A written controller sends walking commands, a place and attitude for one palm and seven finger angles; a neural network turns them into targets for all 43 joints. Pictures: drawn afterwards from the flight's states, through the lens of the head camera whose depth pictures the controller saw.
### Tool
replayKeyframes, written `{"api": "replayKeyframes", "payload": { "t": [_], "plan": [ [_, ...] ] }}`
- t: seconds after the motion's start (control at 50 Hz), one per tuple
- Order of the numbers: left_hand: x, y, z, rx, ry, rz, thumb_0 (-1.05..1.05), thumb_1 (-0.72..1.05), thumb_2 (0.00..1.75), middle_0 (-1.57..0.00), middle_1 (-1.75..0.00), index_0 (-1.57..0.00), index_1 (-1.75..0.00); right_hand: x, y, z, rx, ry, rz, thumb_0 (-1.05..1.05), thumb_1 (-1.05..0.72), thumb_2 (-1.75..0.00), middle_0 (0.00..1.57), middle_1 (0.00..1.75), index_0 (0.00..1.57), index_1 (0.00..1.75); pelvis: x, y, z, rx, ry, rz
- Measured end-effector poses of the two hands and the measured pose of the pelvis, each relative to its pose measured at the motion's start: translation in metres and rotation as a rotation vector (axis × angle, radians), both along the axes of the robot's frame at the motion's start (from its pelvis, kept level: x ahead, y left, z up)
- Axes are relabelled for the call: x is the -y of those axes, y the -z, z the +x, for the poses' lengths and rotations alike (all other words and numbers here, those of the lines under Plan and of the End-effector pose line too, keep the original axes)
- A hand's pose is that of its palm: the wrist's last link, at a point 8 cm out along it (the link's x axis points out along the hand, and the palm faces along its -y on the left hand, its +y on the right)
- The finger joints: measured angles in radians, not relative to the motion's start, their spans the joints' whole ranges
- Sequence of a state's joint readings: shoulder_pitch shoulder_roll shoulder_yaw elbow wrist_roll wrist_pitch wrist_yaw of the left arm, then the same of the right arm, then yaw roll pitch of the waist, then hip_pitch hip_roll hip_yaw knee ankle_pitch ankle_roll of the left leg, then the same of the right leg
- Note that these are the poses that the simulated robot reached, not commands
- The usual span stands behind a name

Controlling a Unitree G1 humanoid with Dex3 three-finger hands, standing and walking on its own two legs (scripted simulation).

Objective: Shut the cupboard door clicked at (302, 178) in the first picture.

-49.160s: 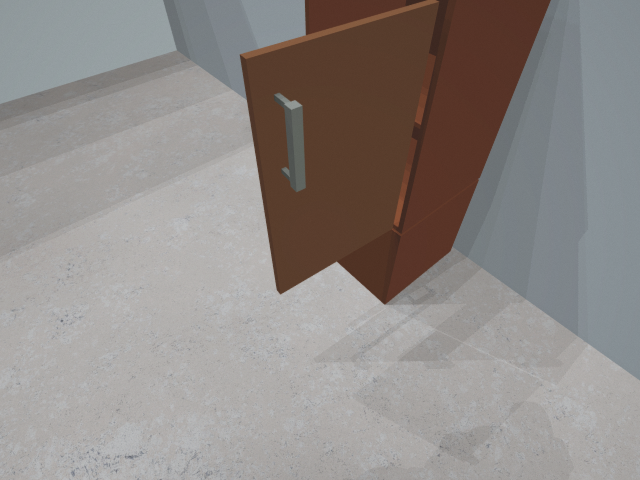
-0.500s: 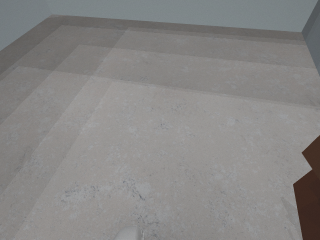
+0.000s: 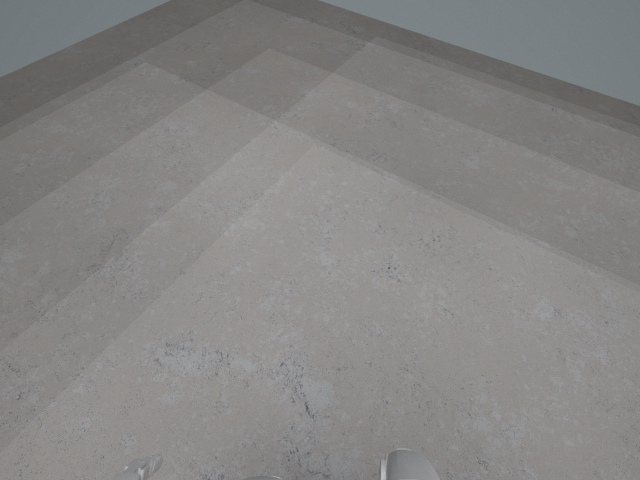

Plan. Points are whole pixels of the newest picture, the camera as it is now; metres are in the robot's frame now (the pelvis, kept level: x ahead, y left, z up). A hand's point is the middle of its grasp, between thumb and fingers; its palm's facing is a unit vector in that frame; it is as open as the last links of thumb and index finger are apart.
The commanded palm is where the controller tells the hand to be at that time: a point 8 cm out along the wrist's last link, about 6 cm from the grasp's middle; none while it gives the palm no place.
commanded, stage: walk to a spot facing it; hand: left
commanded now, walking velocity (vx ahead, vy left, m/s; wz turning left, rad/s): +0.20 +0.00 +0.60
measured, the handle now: out of the picture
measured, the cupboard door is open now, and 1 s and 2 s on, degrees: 21 21 21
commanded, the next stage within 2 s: turn to face it in 0.64 s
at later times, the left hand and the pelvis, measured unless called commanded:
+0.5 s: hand out of the picture +0.13 +0.14 -0.15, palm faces +0.31 -0.92 -0.25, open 7.3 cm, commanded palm none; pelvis +0.12 -0.06 +0.01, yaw +19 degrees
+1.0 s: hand out of the picture +0.10 +0.19 -0.17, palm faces +0.51 -0.84 -0.21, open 7.4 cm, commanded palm none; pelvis +0.16 +0.00 +0.00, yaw +26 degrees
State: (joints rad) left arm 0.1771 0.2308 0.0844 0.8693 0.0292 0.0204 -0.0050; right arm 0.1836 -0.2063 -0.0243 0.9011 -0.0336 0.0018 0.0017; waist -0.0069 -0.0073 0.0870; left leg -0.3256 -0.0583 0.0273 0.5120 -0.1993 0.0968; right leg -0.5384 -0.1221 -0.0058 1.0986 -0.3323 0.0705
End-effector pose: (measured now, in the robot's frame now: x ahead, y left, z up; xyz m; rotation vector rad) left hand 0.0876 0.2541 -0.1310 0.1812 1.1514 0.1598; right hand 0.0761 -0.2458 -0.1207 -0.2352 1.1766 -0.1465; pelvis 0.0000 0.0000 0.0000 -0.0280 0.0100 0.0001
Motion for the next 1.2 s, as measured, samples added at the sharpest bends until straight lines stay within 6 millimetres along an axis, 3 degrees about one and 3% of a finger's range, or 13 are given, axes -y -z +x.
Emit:
{"api": "replayKeyframes", "payload": {
  "t": [0.16,0.28,0.4,0.5,0.58,0.66,0.74,0.86,0.98,1.08,1.14,1.2],
  "plan": [
    [0.017,-0.024,0.075,0.120,0.003,0.017,0.01,0.91,0.90,-0.20,-0.29,-0.19,-0.30,0.016,0.002,-0.004,-0.122,0.025,0.028,0.00,-0.90,-0.90,0.20,0.30,0.21,0.30,0.022,-0.008,0.039,-0.024,-0.077,0.006],
    [0.045,-0.022,0.100,0.159,-0.039,0.041,0.01,0.91,0.90,-0.20,-0.29,-0.20,-0.30,0.048,0.022,0.015,-0.212,0.012,0.038,0.00,-0.90,-0.90,0.20,0.30,0.21,0.30,0.051,0.004,0.074,-0.030,-0.151,0.034],
    [0.064,-0.022,0.065,0.057,-0.172,0.034,0.01,0.91,0.90,-0.20,-0.29,-0.20,-0.30,0.064,0.020,0.081,-0.210,-0.096,0.022,0.01,-0.91,-0.90,0.20,0.30,0.20,0.30,0.059,-0.004,0.099,-0.021,-0.256,0.043],
    [0.069,-0.016,0.022,-0.046,-0.305,0.015,0.01,0.91,0.90,-0.20,-0.29,-0.20,-0.30,0.052,0.012,0.152,-0.152,-0.223,0.017,0.01,-0.91,-0.90,0.20,0.30,0.20,0.30,0.058,-0.008,0.117,-0.024,-0.339,0.057],
    [0.064,-0.008,-0.016,-0.115,-0.412,0.006,0.01,0.92,0.90,-0.20,-0.29,-0.20,-0.30,0.022,0.008,0.211,-0.095,-0.349,0.007,0.01,-0.91,-0.90,0.20,0.29,0.20,0.30,0.050,-0.005,0.127,-0.019,-0.405,0.049],
    [0.053,0.009,-0.053,-0.179,-0.506,-0.014,0.01,0.91,0.90,-0.20,-0.29,-0.20,-0.30,-0.025,0.004,0.269,-0.004,-0.475,-0.004,0.01,-0.91,-0.90,0.20,0.29,0.20,0.30,0.033,0.005,0.134,-0.014,-0.459,0.037],
    [0.036,0.028,-0.076,-0.234,-0.567,-0.029,0.01,0.91,0.90,-0.20,-0.29,-0.20,-0.30,-0.068,0.000,0.308,0.116,-0.564,-0.008,0.00,-0.91,-0.90,0.20,0.29,0.20,0.30,0.016,0.019,0.138,-0.005,-0.494,0.029],
    [0.016,0.015,-0.055,-0.171,-0.588,-0.021,0.01,0.91,0.90,-0.20,-0.29,-0.19,-0.30,-0.099,-0.017,0.314,0.145,-0.604,-0.009,0.00,-0.91,-0.90,0.20,0.30,0.20,0.30,0.005,0.003,0.144,0.012,-0.511,0.010],
    [0.020,0.006,-0.023,-0.127,-0.550,-0.048,0.01,0.91,0.90,-0.20,-0.29,-0.19,-0.30,-0.109,-0.012,0.297,0.101,-0.555,0.050,0.00,-0.90,-0.90,0.20,0.30,0.21,0.30,0.000,-0.005,0.158,0.023,-0.472,0.010],
    [0.033,0.007,0.004,-0.151,-0.488,-0.067,0.01,0.91,0.90,-0.20,-0.29,-0.19,-0.30,-0.091,0.008,0.278,0.036,-0.447,0.092,0.00,-0.90,-0.90,0.20,0.30,0.21,0.30,0.004,0.000,0.172,0.025,-0.400,0.020],
    [0.039,0.012,0.019,-0.157,-0.447,-0.054,0.01,0.91,0.90,-0.20,-0.29,-0.20,-0.30,-0.067,0.025,0.269,-0.006,-0.369,0.094,0.00,-0.90,-0.90,0.21,0.30,0.21,0.30,0.011,0.010,0.181,0.012,-0.355,0.034],
    [0.043,0.008,0.031,-0.163,-0.419,-0.051,0.01,0.91,0.90,-0.20,-0.29,-0.20,-0.30,-0.042,0.030,0.257,-0.067,-0.309,0.056,0.00,-0.90,-0.90,0.20,0.30,0.21,0.30,0.011,0.008,0.183,0.002,-0.340,0.019]
  ]
}}
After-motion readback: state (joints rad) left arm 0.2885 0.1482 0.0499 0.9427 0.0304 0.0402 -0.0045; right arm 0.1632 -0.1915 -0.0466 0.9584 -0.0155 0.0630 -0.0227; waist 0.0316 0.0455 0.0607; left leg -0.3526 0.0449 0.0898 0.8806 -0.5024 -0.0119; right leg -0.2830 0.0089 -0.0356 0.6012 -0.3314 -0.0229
